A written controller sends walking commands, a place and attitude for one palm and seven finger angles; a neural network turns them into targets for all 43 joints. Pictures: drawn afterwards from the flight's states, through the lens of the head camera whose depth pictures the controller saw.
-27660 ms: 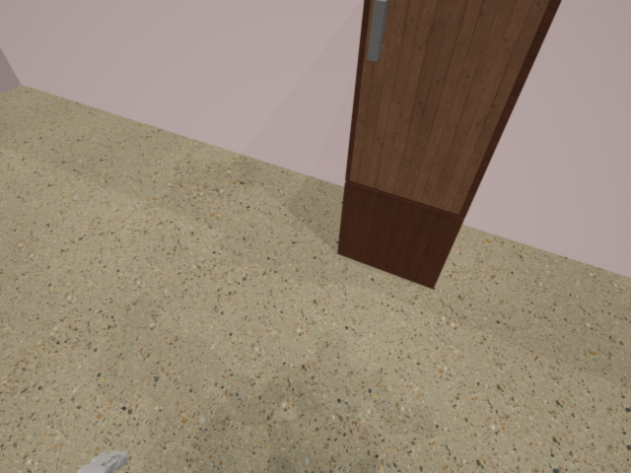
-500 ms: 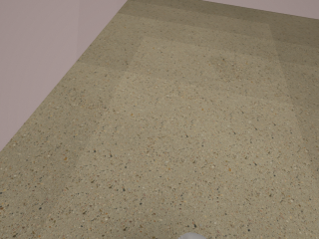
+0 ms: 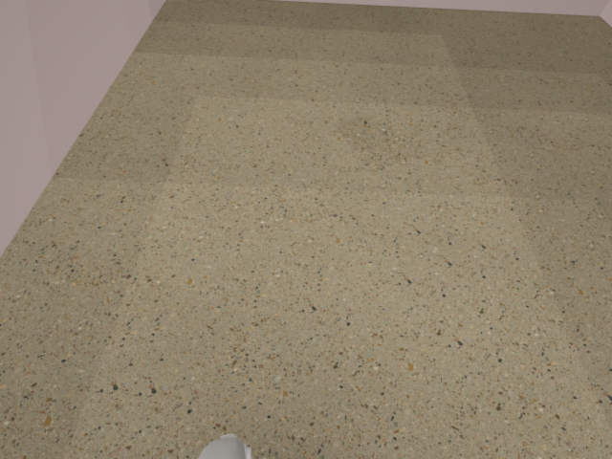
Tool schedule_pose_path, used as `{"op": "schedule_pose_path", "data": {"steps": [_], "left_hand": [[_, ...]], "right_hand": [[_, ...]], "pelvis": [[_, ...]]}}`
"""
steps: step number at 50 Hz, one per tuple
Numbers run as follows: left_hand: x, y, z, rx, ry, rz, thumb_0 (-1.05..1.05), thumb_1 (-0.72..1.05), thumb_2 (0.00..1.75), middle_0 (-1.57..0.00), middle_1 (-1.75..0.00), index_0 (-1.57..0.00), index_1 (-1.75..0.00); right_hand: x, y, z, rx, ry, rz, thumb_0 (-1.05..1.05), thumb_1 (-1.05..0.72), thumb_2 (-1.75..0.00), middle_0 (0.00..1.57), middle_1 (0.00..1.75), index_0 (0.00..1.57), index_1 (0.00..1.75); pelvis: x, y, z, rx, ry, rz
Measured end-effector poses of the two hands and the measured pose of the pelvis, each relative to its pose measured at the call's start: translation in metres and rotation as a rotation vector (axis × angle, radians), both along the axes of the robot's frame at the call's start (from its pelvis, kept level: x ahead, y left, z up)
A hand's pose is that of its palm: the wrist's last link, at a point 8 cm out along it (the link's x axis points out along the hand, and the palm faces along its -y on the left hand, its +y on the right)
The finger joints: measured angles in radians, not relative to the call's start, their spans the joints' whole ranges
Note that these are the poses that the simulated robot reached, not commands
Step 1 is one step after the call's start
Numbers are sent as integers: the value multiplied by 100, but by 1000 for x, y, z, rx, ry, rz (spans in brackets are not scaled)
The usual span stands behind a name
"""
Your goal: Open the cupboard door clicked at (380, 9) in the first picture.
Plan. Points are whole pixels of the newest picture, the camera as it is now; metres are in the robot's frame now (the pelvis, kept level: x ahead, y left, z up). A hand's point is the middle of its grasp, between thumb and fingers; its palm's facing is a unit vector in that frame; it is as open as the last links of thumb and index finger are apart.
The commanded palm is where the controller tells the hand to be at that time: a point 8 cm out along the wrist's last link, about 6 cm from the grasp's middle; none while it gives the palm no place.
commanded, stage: walk to a spot facing it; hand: left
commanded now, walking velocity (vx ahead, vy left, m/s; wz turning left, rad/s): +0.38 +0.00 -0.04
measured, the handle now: out of the picture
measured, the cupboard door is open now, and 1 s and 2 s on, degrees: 45 45 45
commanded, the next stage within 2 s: turn to face it in 0.30 s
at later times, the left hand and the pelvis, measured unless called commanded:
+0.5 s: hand (213, 335) +0.33 +0.17 -0.17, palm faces -0.09 -0.97 -0.23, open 7.3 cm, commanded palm none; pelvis +0.24 -0.02 -0.01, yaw -6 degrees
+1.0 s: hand (219, 318) +0.38 +0.18 -0.20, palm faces +0.23 -0.96 -0.19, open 7.3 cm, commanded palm none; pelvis +0.35 -0.03 -0.02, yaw +12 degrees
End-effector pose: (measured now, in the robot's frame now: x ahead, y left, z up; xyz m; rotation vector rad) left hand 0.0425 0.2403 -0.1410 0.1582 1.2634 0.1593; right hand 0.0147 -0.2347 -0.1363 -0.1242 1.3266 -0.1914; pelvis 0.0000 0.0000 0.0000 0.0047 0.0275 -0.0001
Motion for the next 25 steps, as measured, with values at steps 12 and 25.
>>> {"op": "schedule_pose_path", "data": {"steps": [12,25], "left_hand": [[65,21,-27,-48,177,23,0,92,90,-20,-30,-20,-30],[289,-19,5,25,-44,-137,1,93,90,-20,-30,-20,-30]], "right_hand": [[181,30,-3,-35,-219,49,0,-91,-89,20,30,20,30],[151,3,-22,53,139,-135,0,-92,-89,20,30,21,30]], "pelvis": [[125,28,-18,1,-39,-42],[241,-15,-11,29,-32,-97]]}}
